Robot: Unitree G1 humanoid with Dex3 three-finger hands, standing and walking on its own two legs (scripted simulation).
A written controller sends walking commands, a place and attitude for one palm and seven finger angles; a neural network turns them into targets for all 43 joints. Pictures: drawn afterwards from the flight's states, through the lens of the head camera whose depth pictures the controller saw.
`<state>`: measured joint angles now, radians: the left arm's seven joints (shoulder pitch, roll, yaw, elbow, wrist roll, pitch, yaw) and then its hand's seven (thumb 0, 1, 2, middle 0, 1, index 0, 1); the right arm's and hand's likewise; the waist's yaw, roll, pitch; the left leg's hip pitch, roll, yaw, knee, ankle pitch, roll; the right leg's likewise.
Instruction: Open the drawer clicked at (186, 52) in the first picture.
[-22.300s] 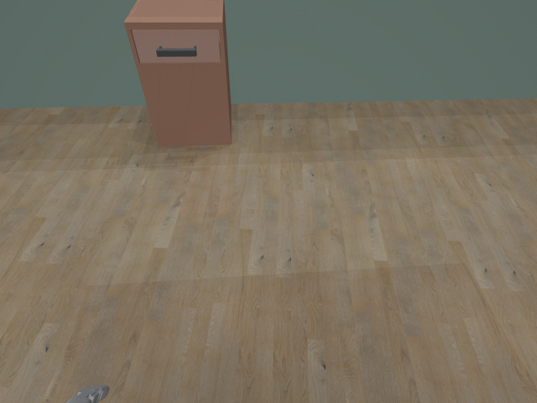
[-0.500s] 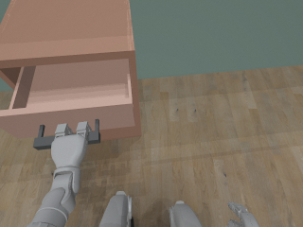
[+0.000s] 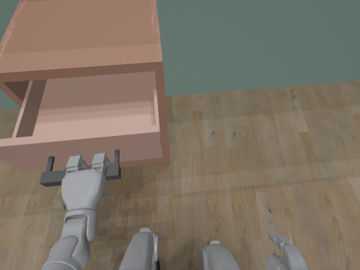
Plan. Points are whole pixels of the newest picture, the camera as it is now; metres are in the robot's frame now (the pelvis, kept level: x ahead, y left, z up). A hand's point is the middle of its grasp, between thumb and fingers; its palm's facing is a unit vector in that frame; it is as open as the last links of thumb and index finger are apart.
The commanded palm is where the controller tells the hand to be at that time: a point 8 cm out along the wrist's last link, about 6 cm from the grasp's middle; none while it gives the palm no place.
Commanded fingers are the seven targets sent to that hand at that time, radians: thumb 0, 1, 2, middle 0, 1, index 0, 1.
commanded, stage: pull the drawer open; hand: left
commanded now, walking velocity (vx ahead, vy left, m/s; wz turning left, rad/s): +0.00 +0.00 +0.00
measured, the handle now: (83, 166) +0.35 +0.26 -0.05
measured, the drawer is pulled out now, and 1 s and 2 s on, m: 0.19 0.23 0.28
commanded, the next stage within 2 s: none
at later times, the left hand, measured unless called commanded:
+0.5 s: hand (93, 199) +0.28 +0.22 -0.07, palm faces -0.03 -0.07 -1.00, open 6.2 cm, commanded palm +0.24 +0.22 -0.02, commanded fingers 0.00 0.90 0.90 -0.40 -1.35 -0.40 -1.35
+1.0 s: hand (92, 209) +0.26 +0.22 -0.07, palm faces -0.03 -0.07 -1.00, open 6.3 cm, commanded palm +0.22 +0.22 -0.02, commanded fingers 0.00 0.90 0.90 -0.40 -1.35 -0.40 -1.35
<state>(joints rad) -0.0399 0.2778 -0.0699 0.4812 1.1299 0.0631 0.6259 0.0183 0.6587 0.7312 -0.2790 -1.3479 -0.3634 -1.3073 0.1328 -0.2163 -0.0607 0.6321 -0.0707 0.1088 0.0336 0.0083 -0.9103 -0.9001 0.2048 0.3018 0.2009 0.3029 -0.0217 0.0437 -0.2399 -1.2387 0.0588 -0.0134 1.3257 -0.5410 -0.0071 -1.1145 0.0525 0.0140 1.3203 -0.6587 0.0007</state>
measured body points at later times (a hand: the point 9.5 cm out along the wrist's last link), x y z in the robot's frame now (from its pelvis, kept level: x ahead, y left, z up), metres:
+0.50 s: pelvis +0.00 +0.00 +0.00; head +0.10 +0.00 +0.44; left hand +0.27 +0.22 -0.02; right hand +0.17 -0.25 -0.12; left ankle +0.04 +0.12 -0.61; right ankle -0.02 -0.13 -0.61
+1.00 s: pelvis +0.00 +0.00 +0.00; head +0.10 -0.01 +0.44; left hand +0.25 +0.22 -0.02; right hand +0.18 -0.25 -0.12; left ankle +0.04 +0.12 -0.61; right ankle -0.02 -0.13 -0.61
